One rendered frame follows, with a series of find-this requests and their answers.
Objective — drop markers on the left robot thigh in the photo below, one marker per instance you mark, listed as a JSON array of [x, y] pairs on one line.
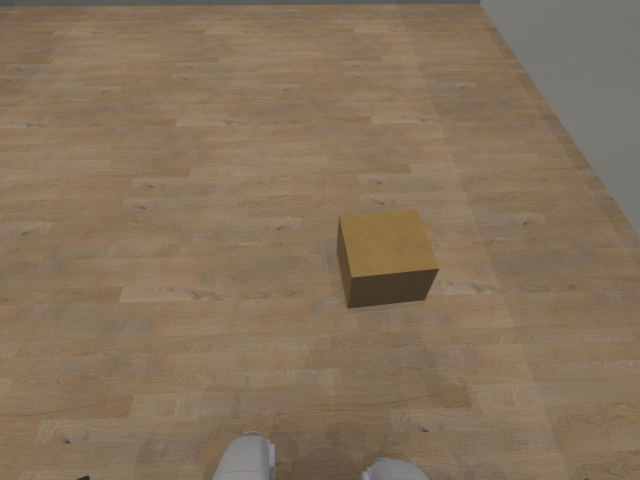
[[247, 458]]

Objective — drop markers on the right robot thigh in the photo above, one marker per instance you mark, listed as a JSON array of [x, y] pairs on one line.
[[392, 469]]

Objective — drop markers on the carton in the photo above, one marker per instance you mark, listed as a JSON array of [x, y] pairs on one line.
[[384, 258]]

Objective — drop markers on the robot thigh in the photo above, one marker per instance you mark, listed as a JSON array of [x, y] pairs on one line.
[[247, 458], [392, 469]]

